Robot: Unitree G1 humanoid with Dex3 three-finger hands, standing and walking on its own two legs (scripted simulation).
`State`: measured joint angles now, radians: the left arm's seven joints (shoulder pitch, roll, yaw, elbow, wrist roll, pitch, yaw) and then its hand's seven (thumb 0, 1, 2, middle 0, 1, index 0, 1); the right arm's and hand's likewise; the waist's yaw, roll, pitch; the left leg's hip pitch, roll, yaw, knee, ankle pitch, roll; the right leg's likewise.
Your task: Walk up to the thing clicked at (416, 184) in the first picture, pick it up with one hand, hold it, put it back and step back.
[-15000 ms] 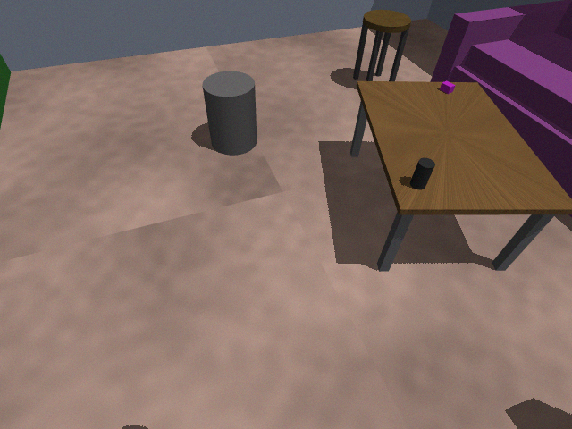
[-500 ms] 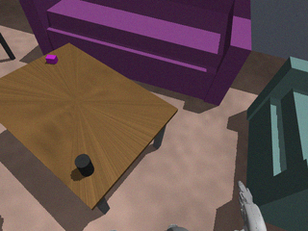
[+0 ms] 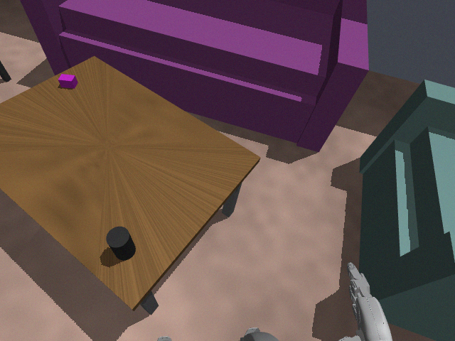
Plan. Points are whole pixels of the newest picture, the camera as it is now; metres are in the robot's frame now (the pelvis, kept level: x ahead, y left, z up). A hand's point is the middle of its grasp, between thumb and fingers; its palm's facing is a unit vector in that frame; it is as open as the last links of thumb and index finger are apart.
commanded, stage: approach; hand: left
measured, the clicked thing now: (121, 244) +0.39 +0.21 -0.25
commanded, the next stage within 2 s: close in in 0.46 s
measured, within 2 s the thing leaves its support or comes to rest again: neither
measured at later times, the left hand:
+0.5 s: hand (66, 239) +0.37 +0.31 -0.16, palm faces +0.16 -0.99 +0.04, open 17.6 cm
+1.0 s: hand (111, 243) +0.37 +0.23 -0.21, palm faces +0.14 -0.99 +0.02, open 17.6 cm
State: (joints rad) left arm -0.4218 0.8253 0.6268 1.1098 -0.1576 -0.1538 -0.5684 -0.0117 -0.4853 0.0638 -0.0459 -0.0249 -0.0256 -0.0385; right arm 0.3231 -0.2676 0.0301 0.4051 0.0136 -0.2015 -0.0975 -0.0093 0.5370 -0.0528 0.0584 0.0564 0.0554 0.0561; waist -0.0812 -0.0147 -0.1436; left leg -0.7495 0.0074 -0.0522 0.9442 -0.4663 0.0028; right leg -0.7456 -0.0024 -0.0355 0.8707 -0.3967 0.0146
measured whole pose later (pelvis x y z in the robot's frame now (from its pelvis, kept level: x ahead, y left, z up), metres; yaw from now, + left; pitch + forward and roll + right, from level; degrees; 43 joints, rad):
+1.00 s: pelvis -0.07 +0.00 -0.16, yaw -2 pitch +30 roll -5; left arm -0.45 0.49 0.57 0.97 -0.14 -0.68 -0.23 -0.02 -0.61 0.01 -0.07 -0.10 -0.09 -0.07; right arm 0.49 -0.31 -0.14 -0.28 -0.04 -0.15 0.06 -0.01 0.52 -0.05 0.06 0.06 0.06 0.06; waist -0.30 -0.05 -0.19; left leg -1.56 0.00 -0.09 1.68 -0.65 -0.01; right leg -1.55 0.00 -0.07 1.58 -0.56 0.01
